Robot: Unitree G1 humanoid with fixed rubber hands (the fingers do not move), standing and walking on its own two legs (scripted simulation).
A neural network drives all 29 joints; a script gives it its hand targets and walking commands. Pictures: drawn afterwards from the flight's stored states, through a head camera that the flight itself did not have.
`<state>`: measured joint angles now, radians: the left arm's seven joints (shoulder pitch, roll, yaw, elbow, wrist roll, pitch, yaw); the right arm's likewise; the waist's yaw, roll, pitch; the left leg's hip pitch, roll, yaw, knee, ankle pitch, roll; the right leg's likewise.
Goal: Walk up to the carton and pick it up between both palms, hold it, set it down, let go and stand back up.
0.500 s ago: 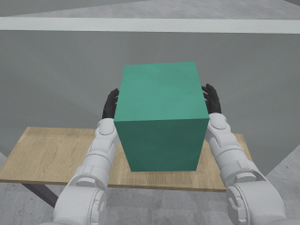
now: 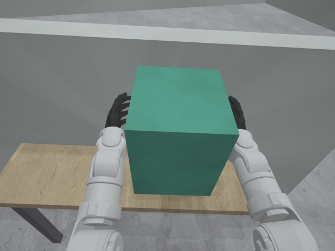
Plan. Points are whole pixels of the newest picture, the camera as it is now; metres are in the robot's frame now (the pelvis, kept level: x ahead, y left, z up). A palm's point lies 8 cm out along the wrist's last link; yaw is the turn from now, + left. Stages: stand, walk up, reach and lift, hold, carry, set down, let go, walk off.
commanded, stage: reach and lift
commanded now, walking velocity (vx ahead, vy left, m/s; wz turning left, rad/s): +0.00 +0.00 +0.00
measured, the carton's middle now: (175, 133) +0.37 -0.02 +0.10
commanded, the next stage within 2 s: hold in 1.06 s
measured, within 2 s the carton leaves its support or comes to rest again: neither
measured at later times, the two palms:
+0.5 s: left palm (114, 116) +0.37 +0.12 +0.16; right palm (237, 121) +0.36 -0.17 +0.15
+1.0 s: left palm (108, 113) +0.37 +0.13 +0.18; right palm (235, 117) +0.36 -0.16 +0.16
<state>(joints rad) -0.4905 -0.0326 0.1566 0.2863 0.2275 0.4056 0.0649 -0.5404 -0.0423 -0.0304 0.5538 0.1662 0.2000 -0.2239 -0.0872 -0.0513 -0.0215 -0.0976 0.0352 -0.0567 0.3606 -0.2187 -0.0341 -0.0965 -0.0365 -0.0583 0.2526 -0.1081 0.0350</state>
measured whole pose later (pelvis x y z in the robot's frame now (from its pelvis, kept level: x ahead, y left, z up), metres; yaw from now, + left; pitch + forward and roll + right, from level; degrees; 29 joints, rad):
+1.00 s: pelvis +0.00 +0.00 +0.00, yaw -1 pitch -5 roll -1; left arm -0.55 -0.06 0.21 0.14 0.31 0.60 0.02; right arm -0.61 -0.05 -0.03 0.52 0.19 0.28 -0.21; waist -0.08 -0.05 0.01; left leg -0.04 0.04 -0.04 0.36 -0.23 -0.03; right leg -0.04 -0.03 -0.04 0.25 -0.11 0.04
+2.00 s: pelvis -0.01 +0.00 +0.00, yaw +0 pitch -7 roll -1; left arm -0.61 -0.04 0.25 0.13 0.33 0.66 -0.02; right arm -0.69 -0.03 -0.06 0.55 0.18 0.32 -0.21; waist -0.07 -0.06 0.00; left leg -0.03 0.04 -0.07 0.37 -0.22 -0.04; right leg -0.03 -0.03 -0.06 0.25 -0.11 0.03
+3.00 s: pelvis -0.01 -0.01 +0.00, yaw +0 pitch -7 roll -1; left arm -0.63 -0.05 0.28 0.15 0.34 0.66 -0.04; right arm -0.70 -0.03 -0.06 0.57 0.17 0.32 -0.22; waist -0.07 -0.05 0.02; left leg -0.01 0.04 -0.06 0.35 -0.21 -0.04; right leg -0.01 -0.03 -0.06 0.25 -0.11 0.03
